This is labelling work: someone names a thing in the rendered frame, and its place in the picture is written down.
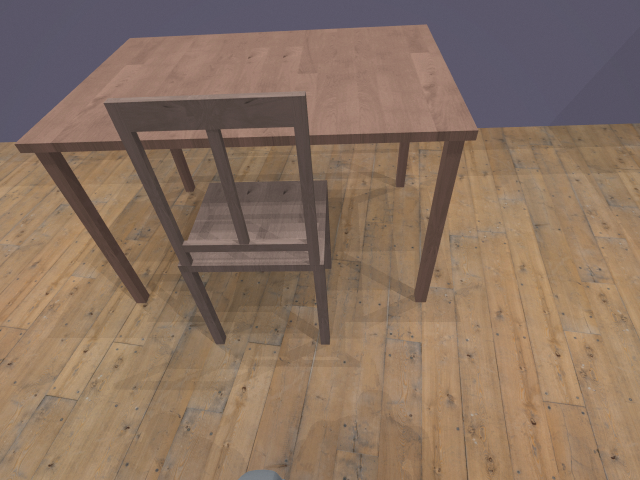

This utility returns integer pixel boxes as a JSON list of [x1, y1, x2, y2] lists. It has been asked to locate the table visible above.
[[14, 24, 479, 303]]

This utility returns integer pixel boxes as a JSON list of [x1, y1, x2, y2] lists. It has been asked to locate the chair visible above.
[[104, 91, 331, 345]]

